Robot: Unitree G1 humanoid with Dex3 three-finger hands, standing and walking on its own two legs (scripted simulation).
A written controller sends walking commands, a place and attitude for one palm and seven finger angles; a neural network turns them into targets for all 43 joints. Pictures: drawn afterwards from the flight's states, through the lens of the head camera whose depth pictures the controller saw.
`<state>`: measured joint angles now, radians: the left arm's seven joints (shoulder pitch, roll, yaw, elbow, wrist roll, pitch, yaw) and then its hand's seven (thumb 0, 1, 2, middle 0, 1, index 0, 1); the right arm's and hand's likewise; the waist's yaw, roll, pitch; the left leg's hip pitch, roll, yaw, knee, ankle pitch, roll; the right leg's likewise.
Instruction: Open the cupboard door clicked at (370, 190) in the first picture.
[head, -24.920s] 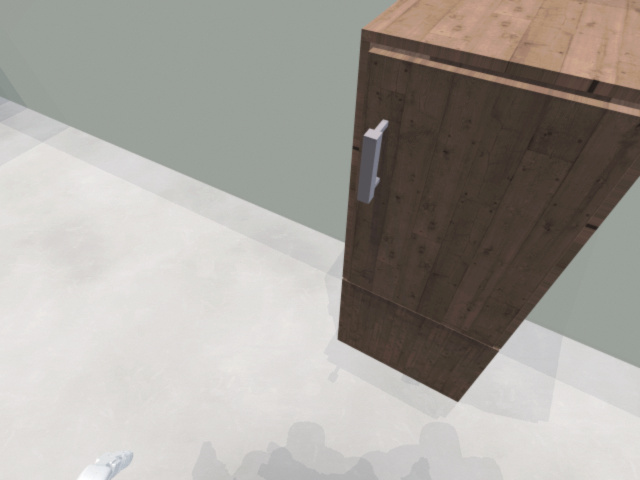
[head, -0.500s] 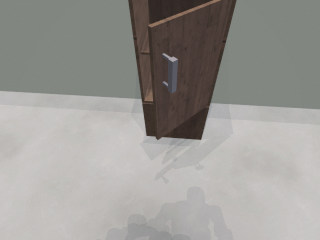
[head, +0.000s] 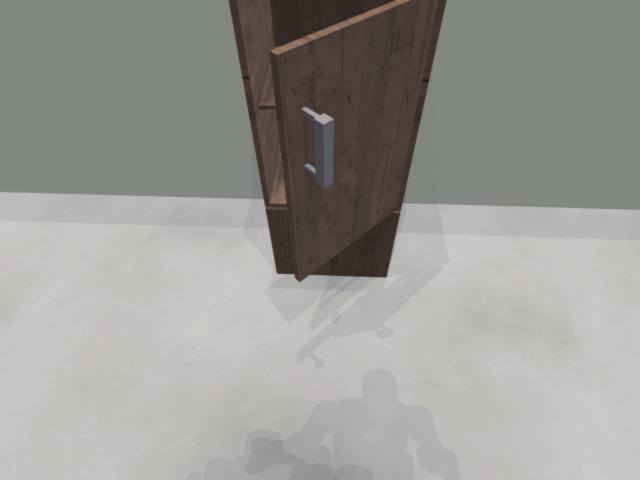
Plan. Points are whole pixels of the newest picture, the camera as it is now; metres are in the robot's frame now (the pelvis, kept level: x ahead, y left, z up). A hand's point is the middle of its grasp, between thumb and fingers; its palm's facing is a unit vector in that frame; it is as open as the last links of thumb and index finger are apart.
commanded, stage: walk to a spot facing it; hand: left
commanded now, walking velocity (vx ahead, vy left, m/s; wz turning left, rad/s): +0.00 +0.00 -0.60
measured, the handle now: (316, 147) +0.63 +0.05 +0.05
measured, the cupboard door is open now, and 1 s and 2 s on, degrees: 45 45 45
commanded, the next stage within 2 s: none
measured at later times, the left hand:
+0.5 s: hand out of the picture +0.09 +0.18 -0.18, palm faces -0.20 -0.93 -0.29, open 7.4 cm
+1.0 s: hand (257, 468) +0.17 +0.11 -0.18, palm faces -0.50 -0.82 -0.27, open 7.4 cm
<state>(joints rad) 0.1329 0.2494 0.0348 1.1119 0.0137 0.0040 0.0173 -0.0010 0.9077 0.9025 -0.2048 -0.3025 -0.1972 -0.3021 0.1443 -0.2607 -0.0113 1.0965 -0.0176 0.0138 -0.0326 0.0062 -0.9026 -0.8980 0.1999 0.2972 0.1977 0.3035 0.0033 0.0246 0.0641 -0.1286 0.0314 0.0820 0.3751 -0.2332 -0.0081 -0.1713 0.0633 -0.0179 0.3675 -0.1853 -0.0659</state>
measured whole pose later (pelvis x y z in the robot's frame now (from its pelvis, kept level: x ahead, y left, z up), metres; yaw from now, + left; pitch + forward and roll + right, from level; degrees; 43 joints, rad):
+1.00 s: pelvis -0.04 -0.03 -0.03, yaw -34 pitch +1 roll +0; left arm 0.13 0.28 0.08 0.88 0.02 0.03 -0.04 0.00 0.91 0.90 -0.20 -0.30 -0.20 -0.30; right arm 0.19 -0.24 -0.04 0.89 -0.02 0.04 -0.02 0.01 -0.90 -0.90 0.20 0.30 0.20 0.30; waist 0.03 0.01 0.11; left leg -0.30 0.16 0.10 0.74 -0.43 -0.07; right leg -0.34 0.00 -0.03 0.61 -0.28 0.00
